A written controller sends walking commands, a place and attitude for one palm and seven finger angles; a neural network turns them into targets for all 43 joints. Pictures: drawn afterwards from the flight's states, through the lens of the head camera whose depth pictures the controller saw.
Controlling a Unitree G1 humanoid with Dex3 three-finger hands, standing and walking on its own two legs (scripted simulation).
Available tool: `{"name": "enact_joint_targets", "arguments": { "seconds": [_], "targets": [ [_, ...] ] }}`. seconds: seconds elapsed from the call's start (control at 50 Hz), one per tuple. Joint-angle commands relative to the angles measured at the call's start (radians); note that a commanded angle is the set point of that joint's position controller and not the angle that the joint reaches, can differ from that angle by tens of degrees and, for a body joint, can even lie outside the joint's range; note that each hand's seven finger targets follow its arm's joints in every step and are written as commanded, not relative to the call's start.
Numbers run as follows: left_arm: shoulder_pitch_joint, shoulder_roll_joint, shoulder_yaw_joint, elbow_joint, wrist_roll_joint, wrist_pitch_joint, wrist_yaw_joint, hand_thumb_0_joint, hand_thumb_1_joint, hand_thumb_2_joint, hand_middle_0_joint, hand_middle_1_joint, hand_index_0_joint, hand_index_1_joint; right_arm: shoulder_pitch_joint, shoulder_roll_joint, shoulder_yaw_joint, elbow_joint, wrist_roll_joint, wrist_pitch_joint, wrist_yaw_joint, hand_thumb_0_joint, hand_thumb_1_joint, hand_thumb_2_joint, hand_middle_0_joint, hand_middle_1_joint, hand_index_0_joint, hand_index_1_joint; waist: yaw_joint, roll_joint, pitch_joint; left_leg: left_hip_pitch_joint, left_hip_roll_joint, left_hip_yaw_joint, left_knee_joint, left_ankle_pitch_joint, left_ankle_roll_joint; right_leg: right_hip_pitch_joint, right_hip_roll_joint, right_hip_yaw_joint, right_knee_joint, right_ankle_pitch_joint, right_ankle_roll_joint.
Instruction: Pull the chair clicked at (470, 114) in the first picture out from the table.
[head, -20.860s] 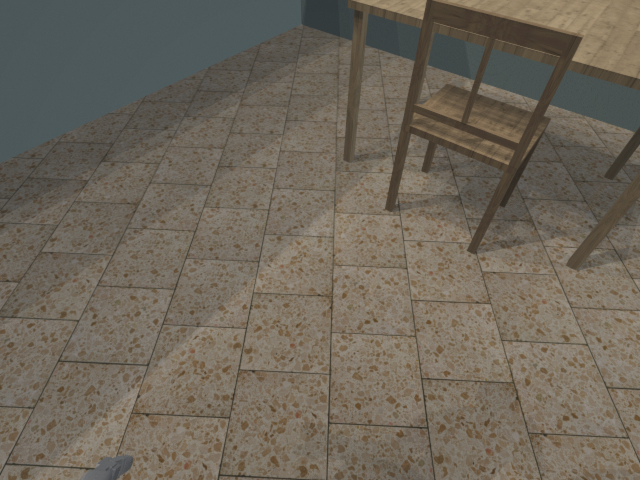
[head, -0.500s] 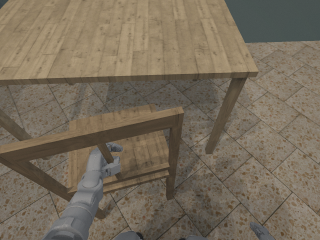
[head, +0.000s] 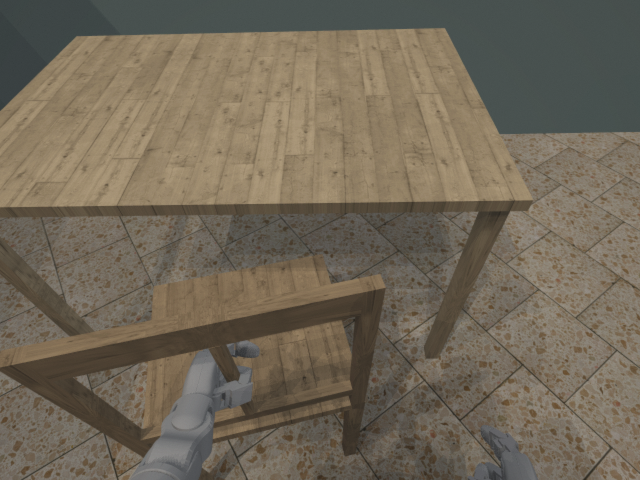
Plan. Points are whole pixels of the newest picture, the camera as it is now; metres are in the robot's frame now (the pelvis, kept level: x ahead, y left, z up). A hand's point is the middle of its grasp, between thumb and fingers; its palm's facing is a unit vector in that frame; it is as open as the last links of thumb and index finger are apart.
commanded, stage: stop walking, hand still on the chair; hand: left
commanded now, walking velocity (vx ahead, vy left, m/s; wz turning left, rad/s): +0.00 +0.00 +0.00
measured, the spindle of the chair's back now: (235, 380) +0.28 +0.15 -0.10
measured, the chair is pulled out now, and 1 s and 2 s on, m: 0.16 0.16 0.16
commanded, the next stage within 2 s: open the thumb and straighten the fingers in 0.18 s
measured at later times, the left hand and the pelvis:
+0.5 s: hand (240, 379) +0.27 +0.14 -0.07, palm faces -0.02 -0.99 -0.16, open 7.1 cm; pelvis +0.00 +0.00 -0.02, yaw +1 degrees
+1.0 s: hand (235, 378) +0.27 +0.15 -0.08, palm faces +0.02 -0.98 -0.18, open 16.9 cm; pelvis -0.02 +0.01 -0.05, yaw +2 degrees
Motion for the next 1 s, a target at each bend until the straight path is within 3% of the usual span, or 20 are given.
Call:
{"name": "enact_joint_targets", "arguments": {
  "seconds": [0.0,0.14,0.18,0.26,0.28,0.3,0.34,0.36,0.38,0.4,0.44,0.48,0.5,0.6,0.66,0.7,0.78,0.86,0.88,0.98],
  "targets": [
    [-0.227,0.152,0.03,-0.209,0.021,-0.034,0.016,0.0,0.9,0.9,-0.5,-1.45,-0.5,-1.45,-0.043,-0.128,-0.045,-0.129,-0.001,-0.031,-0.007,0.0,-0.9,-0.9,0.2,0.3,0.2,0.3,-0.01,-0.043,-0.237,0.201,0.038,-0.021,0.008,0.353,0.028,-0.021,-0.073,0.021,-0.057,0.333,0.016],
    [-0.19,0.148,0.024,-0.238,0.021,-0.032,0.017,0.0,0.9,0.9,-0.5,-1.45,-0.5,-1.45,-0.048,-0.125,-0.042,-0.127,-0.003,-0.03,-0.005,0.0,-0.9,-0.9,0.2,0.3,0.2,0.3,-0.009,-0.017,-0.221,0.195,0.04,-0.026,-0.001,0.361,0.032,-0.017,-0.075,0.019,-0.055,0.314,0.011],
    [-0.184,0.137,0.016,-0.242,0.02,-0.031,0.015,0.0,0.9,0.9,-0.5,-1.45,-0.5,-1.45,-0.051,-0.12,-0.04,-0.132,-0.002,-0.028,-0.003,0.0,-0.9,-0.9,0.2,0.3,0.2,0.3,-0.009,-0.04,-0.222,0.195,0.039,-0.023,0.004,0.357,0.032,-0.017,-0.075,0.018,-0.056,0.322,0.013],
    [-0.156,0.171,0.044,-0.301,0.02,-0.035,0.02,0.0,0.9,0.9,-0.5,-1.45,-0.5,-1.45,-0.054,-0.123,-0.043,-0.139,-0.003,-0.028,-0.002,0.0,-0.9,-0.9,0.2,0.3,0.2,0.3,-0.005,-0.029,-0.212,0.188,0.039,-0.025,-0.002,0.34,0.033,-0.016,-0.077,0.021,-0.066,0.295,0.012],
    [-0.124,0.081,-0.017,-0.224,0.007,0.015,-0.014,0.0,0.779,0.842,-0.5,-1.45,-0.5,-1.45,-0.004,-0.168,-0.069,-0.127,0.033,-0.038,0.055,0.0,-0.9,-0.9,0.2,0.3,0.2,0.3,-0.079,-0.172,-0.173,0.014,-0.026,0.0,0.037,0.261,0.054,-0.107,-0.037,-0.033,0.035,0.313,0.013],
    [-0.178,0.141,0.057,-0.323,0.003,0.01,-0.027,0.0,0.658,0.783,-0.5,-1.45,-0.5,-1.45,-0.006,-0.175,-0.084,-0.139,0.027,-0.05,0.077,0.0,-0.9,-0.9,0.2,0.3,0.2,0.3,-0.047,-0.228,-0.266,-0.017,-0.035,0.002,0.08,0.262,0.062,-0.089,-0.03,-0.03,0.083,0.363,0.014],
    [-0.138,0.186,0.097,-0.386,0.006,0.008,-0.037,0.0,0.417,0.667,-0.5,-1.45,-0.5,-1.45,-0.008,-0.168,-0.093,-0.15,0.028,-0.062,0.095,0.0,-0.9,-0.9,0.2,0.3,0.2,0.3,-0.036,-0.095,-0.316,-0.031,-0.046,0.016,0.12,0.235,0.06,-0.097,-0.033,-0.017,0.119,0.351,0.012],
    [-0.109,0.171,0.085,-0.43,0.012,0.009,-0.044,0.0,0.296,0.608,-0.5,-1.45,-0.5,-1.45,-0.01,-0.157,-0.092,-0.167,0.025,-0.071,0.106,0.0,-0.9,-0.9,0.2,0.3,0.2,0.3,-0.028,-0.013,-0.339,-0.038,-0.051,0.018,0.143,0.222,0.056,-0.114,-0.031,-0.013,0.136,0.318,0.008],
    [-0.104,0.133,0.05,-0.451,0.017,0.013,-0.05,0.0,0.175,0.55,-0.5,-1.45,-0.5,-1.45,-0.008,-0.149,-0.087,-0.173,0.025,-0.077,0.116,0.0,-0.9,-0.9,0.2,0.3,0.2,0.3,-0.036,0.021,-0.34,-0.04,-0.05,0.015,0.164,0.223,0.055,-0.145,-0.028,-0.019,0.148,0.291,0.003],
    [-0.113,0.113,0.028,-0.47,0.022,0.018,-0.053,0.0,0.054,0.492,-0.5,-1.45,-0.5,-1.45,-0.004,-0.146,-0.088,-0.178,0.024,-0.085,0.124,0.0,-0.9,-0.9,0.2,0.3,0.2,0.3,-0.045,0.031,-0.339,-0.051,-0.05,0.012,0.186,0.212,0.055,-0.18,-0.024,-0.022,0.161,0.269,0.003],
    [-0.09,0.097,0.01,-0.46,0.024,0.047,-0.053,0.0,-0.188,0.375,-0.5,-1.45,-0.5,-1.45,-0.001,-0.154,-0.088,-0.189,0.027,-0.089,0.133,0.0,-0.9,-0.9,0.2,0.3,0.2,0.3,-0.059,-0.016,-0.295,-0.11,-0.046,0.0,0.213,0.158,0.057,-0.241,-0.016,-0.031,0.184,0.204,0.004],
    [-0.046,0.088,0.015,-0.458,0.017,0.079,-0.051,0.0,-0.429,0.258,-0.475,-1.378,-0.475,-1.378,-0.005,-0.162,-0.091,-0.209,0.028,-0.09,0.136,0.0,-0.9,-0.9,0.2,0.3,0.2,0.3,-0.05,-0.051,-0.287,-0.161,-0.046,-0.002,0.229,0.095,0.057,-0.27,-0.016,-0.034,0.205,0.147,0.007],
    [-0.153,0.203,0.119,-0.456,0.017,0.091,-0.037,0.0,-0.55,0.2,-0.45,-1.305,-0.45,-1.305,0.001,-0.182,-0.09,-0.198,0.028,-0.083,0.128,0.0,-0.9,-0.9,0.2,0.3,0.2,0.3,-0.054,-0.083,-0.278,-0.191,-0.047,-0.011,0.236,0.065,0.057,-0.282,-0.015,-0.03,0.212,0.123,0.007],
    [-0.144,0.119,0.054,-0.555,0.01,0.144,-0.036,0.0,-0.55,0.2,-0.325,-0.942,-0.325,-0.942,0.0,-0.171,-0.087,-0.236,0.027,-0.095,0.116,0.0,-0.9,-0.9,0.2,0.3,0.2,0.3,-0.043,-0.033,-0.346,-0.172,-0.047,-0.015,0.271,0.097,0.054,-0.3,-0.013,-0.038,0.261,0.122,0.004],
    [-0.111,0.089,0.026,-0.58,0.002,0.169,-0.031,0.0,-0.55,0.2,-0.25,-0.725,-0.25,-0.725,0.01,-0.173,-0.087,-0.241,0.025,-0.104,0.112,0.0,-0.9,-0.9,0.2,0.3,0.2,0.3,-0.051,-0.071,-0.354,-0.176,-0.04,-0.026,0.292,0.11,0.055,-0.323,-0.009,-0.045,0.28,0.122,0.006],
    [-0.087,0.105,0.04,-0.578,0.0,0.191,-0.027,0.0,-0.55,0.2,-0.2,-0.58,-0.2,-0.58,0.007,-0.178,-0.085,-0.244,0.025,-0.105,0.108,0.0,-0.9,-0.9,0.2,0.3,0.2,0.3,-0.049,-0.113,-0.338,-0.213,-0.042,-0.031,0.3,0.082,0.056,-0.333,-0.009,-0.045,0.287,0.103,0.009],
    [-0.139,0.168,0.095,-0.548,0.017,0.225,-0.017,0.0,-0.55,0.2,-0.1,-0.29,-0.1,-0.29,0.007,-0.182,-0.077,-0.234,0.023,-0.098,0.098,0.0,-0.9,-0.9,0.2,0.3,0.2,0.3,-0.056,-0.107,-0.293,-0.265,-0.046,-0.031,0.313,0.013,0.057,-0.382,-0.009,-0.04,0.292,0.034,0.009],
    [-0.175,0.186,0.11,-0.628,0.021,0.217,-0.011,0.0,-0.55,0.2,0.0,0.0,0.0,0.0,0.006,-0.171,-0.071,-0.247,0.02,-0.101,0.092,0.0,-0.9,-0.9,0.2,0.3,0.2,0.3,-0.044,-0.049,-0.346,-0.249,-0.048,-0.033,0.324,0.016,0.057,-0.371,-0.012,-0.033,0.303,0.024,0.004],
    [-0.199,0.163,0.085,-0.656,0.02,0.212,-0.013,0.0,-0.55,0.2,0.0,0.0,0.0,0.0,0.002,-0.166,-0.07,-0.249,0.022,-0.105,0.089,0.0,-0.9,-0.9,0.2,0.3,0.2,0.3,-0.051,-0.017,-0.363,-0.235,-0.049,-0.031,0.329,0.021,0.058,-0.373,-0.012,-0.03,0.305,0.026,0.003],
    [-0.152,0.134,0.062,-0.63,-0.002,0.225,-0.025,0.0,-0.55,0.2,0.0,0.0,0.0,0.0,0.016,-0.167,-0.068,-0.238,0.022,-0.122,0.084,0.0,-0.9,-0.9,0.2,0.3,0.2,0.3,-0.058,-0.042,-0.382,-0.235,-0.046,-0.04,0.345,0.046,0.058,-0.369,-0.01,-0.036,0.313,0.058,0.005]
  ]
}}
